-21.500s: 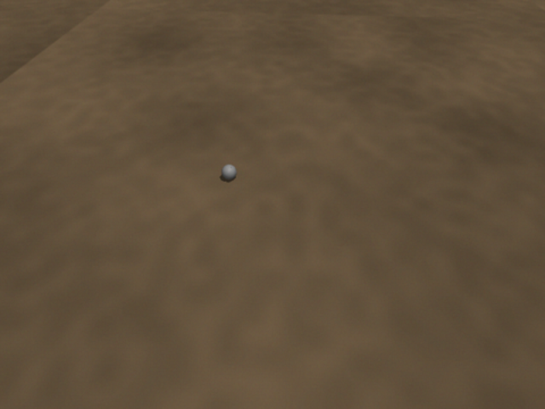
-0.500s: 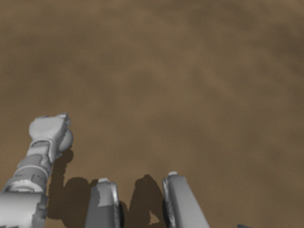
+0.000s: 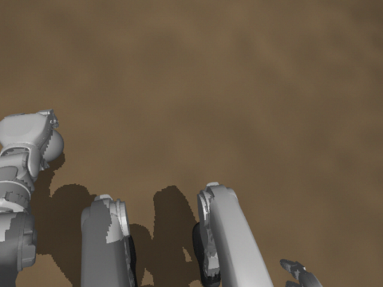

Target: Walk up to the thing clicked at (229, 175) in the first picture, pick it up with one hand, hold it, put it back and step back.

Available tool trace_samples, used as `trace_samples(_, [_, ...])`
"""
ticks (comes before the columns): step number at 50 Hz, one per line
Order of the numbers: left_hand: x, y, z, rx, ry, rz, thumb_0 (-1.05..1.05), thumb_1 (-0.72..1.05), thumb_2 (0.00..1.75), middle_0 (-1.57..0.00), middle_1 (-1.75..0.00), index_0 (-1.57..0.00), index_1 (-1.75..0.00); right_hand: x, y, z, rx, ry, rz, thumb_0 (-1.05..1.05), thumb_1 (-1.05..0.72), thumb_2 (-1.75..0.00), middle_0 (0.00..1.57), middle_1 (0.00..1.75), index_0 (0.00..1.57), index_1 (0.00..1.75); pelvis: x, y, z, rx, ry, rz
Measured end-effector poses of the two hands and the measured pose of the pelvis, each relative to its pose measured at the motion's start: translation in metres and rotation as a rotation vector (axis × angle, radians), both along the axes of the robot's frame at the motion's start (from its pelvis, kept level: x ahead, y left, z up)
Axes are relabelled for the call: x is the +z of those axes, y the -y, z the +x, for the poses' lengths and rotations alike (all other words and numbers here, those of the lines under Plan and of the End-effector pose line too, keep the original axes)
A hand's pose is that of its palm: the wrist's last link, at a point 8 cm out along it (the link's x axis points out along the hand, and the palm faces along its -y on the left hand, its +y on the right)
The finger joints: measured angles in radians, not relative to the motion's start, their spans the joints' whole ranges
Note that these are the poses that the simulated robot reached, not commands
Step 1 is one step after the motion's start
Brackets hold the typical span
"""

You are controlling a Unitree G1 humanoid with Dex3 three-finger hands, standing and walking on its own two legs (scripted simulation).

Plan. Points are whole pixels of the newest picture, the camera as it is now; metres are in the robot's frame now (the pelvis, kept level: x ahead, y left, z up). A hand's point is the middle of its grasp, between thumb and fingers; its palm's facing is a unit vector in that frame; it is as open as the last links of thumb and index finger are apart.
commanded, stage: crouch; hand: left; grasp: from above
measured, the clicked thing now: (43, 144) +0.45 +0.29 -0.19
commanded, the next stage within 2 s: lower in 0.58 s
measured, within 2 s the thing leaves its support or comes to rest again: neither
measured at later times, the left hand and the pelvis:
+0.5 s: hand (46, 149) +0.45 +0.29 -0.23, palm faces -0.45 -0.05 -0.89, open 10.9 cm; pelvis -0.01 +0.00 -0.07, yaw -2 degrees
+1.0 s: hand (53, 151) +0.45 +0.30 -0.28, palm faces -0.47 -0.07 -0.88, open 10.8 cm; pelvis -0.01 +0.00 -0.10, yaw -4 degrees
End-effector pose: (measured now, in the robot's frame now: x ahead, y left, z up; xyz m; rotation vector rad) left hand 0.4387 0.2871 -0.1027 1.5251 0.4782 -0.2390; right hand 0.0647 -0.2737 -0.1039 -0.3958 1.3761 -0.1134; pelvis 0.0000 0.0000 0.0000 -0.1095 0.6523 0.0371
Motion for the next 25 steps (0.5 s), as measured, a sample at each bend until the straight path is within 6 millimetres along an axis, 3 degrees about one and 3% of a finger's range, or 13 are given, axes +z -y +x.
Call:
trace_samples(14, [-0.044, -0.006, 0.007, -0.003, -0.021, -0.008, -0.01, -0.13, 0.72, -0.53, -0.86, -0.51, -0.82, -0.037, 0.004, -0.024, -0.018, -0.071, 0.006, 0.00, -0.91, -0.90, 0.20, 0.30, 0.20, 0.30, -0.041, 0.002, -0.005, -0.019, 0.023, -0.005])
trace_samples(25, [-0.068, -0.007, 0.012, -0.002, -0.015, -0.011, -0.01, -0.12, 0.71, -0.53, -0.86, -0.51, -0.82, -0.060, 0.002, -0.034, -0.016, -0.086, 0.010, 0.00, -0.91, -0.90, 0.20, 0.30, 0.21, 0.30, -0.066, 0.002, -0.009, -0.028, 0.044, -0.009])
